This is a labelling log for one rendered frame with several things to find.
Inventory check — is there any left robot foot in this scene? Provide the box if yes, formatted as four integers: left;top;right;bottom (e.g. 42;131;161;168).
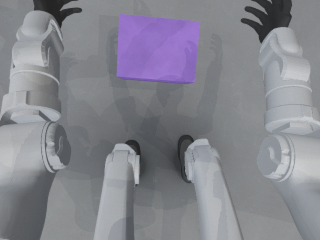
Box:
125;140;141;187

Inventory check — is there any robot right forearm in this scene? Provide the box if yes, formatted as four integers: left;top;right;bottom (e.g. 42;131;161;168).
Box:
257;27;320;138

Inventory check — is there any right robot hand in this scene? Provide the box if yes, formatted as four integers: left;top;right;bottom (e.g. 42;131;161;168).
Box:
240;0;292;43

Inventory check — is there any carton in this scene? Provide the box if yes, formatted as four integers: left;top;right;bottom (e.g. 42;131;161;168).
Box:
116;14;200;84

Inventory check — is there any left robot hand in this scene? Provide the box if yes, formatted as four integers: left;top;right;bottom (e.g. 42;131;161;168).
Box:
33;0;82;28

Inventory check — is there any robot left forearm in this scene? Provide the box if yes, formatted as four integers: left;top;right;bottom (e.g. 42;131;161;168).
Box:
0;10;64;127

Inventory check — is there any robot right upper arm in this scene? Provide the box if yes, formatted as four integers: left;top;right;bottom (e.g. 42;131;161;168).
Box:
256;132;320;240

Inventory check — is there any right robot shin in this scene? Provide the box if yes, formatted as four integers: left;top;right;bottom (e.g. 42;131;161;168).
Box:
184;138;222;174

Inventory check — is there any robot left upper arm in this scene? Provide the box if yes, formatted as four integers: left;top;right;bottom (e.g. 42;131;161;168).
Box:
0;120;71;240

